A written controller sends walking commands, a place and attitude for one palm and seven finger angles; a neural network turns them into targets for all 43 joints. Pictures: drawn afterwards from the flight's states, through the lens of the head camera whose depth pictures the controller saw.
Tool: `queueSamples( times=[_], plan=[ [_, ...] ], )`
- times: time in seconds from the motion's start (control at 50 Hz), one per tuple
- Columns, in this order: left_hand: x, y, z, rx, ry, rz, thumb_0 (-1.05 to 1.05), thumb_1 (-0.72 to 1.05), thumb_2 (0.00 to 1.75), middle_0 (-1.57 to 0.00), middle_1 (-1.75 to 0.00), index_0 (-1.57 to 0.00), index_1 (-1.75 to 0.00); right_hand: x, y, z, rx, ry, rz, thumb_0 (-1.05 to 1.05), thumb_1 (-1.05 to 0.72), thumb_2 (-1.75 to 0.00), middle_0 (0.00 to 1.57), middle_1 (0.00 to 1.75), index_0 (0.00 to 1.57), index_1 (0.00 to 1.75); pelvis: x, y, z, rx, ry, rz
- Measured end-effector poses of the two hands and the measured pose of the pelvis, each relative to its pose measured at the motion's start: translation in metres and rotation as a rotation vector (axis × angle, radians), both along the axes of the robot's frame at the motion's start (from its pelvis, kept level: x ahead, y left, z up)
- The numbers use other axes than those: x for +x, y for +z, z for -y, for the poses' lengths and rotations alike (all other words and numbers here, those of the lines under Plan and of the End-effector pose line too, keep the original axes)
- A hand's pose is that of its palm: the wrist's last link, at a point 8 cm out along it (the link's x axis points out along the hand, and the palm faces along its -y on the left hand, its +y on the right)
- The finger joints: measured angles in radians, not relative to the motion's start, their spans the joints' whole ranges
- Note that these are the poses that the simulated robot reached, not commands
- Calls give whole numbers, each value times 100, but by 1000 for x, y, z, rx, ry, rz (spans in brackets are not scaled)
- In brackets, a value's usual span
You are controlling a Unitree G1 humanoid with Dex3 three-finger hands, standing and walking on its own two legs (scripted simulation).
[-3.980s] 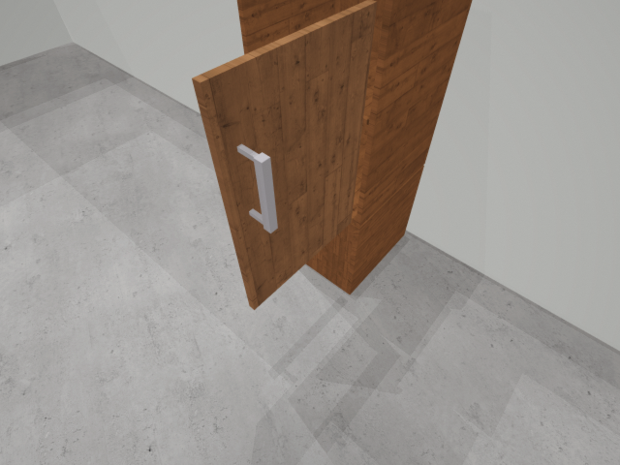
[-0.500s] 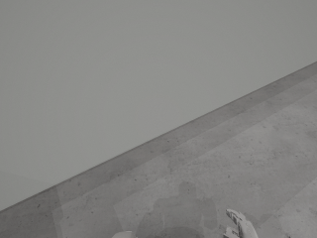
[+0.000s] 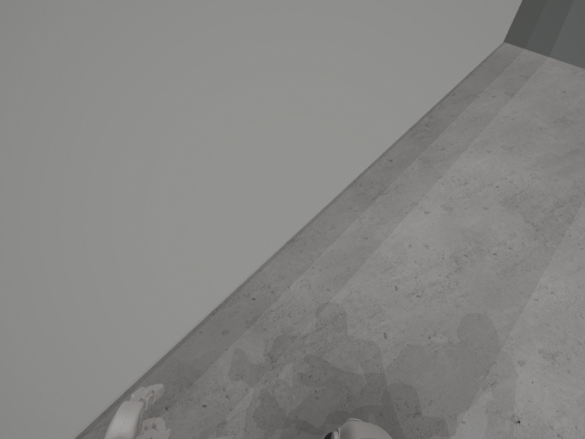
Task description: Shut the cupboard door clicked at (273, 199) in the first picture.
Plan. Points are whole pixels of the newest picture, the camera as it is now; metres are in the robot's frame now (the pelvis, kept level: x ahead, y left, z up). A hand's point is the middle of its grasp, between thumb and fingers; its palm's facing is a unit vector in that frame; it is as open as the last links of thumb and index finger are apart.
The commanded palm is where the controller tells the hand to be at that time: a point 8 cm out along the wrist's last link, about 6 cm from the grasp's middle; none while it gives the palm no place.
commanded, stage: turn to face it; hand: left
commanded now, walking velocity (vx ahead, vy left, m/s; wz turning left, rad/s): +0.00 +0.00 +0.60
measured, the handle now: out of the picture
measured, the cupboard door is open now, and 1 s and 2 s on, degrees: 89 89 89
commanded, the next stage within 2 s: none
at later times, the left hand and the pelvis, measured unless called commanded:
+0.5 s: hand out of the picture +0.14 +0.23 -0.16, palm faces +0.28 -0.93 -0.25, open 7.3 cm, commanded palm none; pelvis +0.11 +0.00 +0.01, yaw +15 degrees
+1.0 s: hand out of the picture +0.05 +0.14 -0.16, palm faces +0.60 -0.77 -0.22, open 7.4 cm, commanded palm none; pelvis +0.15 -0.04 +0.00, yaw +36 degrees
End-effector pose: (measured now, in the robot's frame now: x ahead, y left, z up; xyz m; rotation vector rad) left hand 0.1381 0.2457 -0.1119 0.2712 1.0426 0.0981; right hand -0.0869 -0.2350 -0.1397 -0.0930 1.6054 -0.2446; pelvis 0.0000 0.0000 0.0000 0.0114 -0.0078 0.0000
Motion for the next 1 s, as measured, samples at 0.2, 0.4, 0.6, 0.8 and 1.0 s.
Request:
queueSamples(
  times=[0.2,0.4,0.6,0.8,1.0],
  plan=[
    [21,-2,34,-126,139,-19,-2,94,90,-21,-30,-20,-30,156,15,-19,42,141,192,1,-93,-90,20,30,20,30,58,18,3,-12,112,-23],
    [-4,-32,-14,-98,314,-146,0,92,90,-21,-30,-20,-30,269,16,-14,-44,333,312,1,-93,-90,20,30,20,30,96,1,-12,-24,226,-43],
    [-17,5,-15,12,441,-130,1,92,90,-20,-29,-20,-30,344,14,11,6,464,333,0,-91,-90,20,30,20,30,120,10,21,-25,335,-44],
    [-60,15,43,-3,584,-171,1,91,90,-20,-30,-20,-30,438,24,10,57,617,391,0,-91,-90,20,30,20,30,142,20,49,27,487,-39],
    [-120,-21,74,-125,777,-244,1,91,90,-21,-30,-20,-30,502,31,-71,99,868,503,0,-91,-90,20,30,19,30,147,4,38,-1,635,-44]
  ],
)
